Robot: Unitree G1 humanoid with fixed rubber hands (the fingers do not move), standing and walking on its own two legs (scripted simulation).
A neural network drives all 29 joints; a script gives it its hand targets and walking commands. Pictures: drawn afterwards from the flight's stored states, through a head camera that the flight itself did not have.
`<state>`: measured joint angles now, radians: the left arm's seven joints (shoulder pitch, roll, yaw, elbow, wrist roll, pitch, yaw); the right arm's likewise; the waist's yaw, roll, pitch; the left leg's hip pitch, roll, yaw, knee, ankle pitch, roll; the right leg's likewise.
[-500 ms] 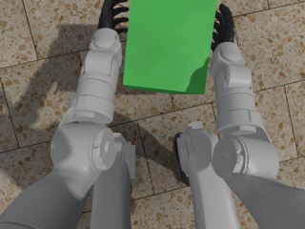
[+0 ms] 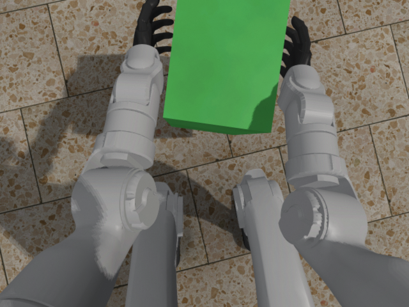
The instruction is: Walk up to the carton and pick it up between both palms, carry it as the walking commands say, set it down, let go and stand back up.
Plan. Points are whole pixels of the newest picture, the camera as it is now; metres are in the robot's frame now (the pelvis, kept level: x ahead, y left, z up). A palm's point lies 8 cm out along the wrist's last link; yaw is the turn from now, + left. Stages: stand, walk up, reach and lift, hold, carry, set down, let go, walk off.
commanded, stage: reach and lift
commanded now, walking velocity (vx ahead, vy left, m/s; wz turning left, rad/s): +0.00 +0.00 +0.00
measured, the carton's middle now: (216, 67) +0.53 -0.05 -0.16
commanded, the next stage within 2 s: none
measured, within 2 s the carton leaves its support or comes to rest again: neither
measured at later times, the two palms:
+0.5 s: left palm (136, 38) +0.52 +0.07 +0.00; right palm (320, 64) +0.47 -0.18 -0.01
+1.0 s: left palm (115, 21) +0.50 +0.07 +0.07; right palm (351, 52) +0.45 -0.17 +0.07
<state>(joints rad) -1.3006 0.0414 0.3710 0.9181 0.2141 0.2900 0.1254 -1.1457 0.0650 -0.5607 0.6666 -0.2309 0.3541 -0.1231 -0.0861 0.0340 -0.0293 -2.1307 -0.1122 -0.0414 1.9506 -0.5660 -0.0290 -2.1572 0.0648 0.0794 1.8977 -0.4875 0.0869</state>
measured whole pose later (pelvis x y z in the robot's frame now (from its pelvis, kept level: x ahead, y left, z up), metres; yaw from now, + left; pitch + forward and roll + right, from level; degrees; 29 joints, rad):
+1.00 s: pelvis +0.01 +0.00 +0.11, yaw +0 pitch +38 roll +0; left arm -1.10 -0.07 0.47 0.86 0.33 0.33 0.09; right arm -0.97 0.17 -0.63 0.62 -0.34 0.40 -0.08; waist -0.08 0.03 -0.17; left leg -1.75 -0.10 -0.05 1.59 -0.50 -0.02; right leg -1.78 0.06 0.10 1.54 -0.43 0.08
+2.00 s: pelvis +0.05 +0.00 +0.24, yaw -1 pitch +25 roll +0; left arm -0.75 -0.15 0.42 0.77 0.32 0.28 0.07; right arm -0.62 0.24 -0.53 0.55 -0.32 0.35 -0.08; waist -0.07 0.01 -0.16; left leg -1.13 -0.07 -0.07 1.11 -0.41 0.00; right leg -1.15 0.05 0.10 1.07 -0.35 0.05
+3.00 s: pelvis +0.07 +0.00 +0.33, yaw +0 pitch +1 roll -1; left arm -0.48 -0.22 0.35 0.56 0.34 0.45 0.07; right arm -0.46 0.22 -0.35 0.49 -0.33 0.52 -0.07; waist -0.09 0.00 -0.02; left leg -0.32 -0.04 -0.10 0.53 -0.24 0.01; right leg -0.33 0.02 0.10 0.47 -0.17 0.04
